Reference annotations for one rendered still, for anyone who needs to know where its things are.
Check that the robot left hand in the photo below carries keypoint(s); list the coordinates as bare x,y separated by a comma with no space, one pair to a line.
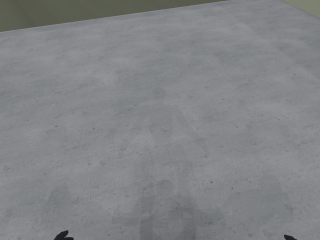
62,235

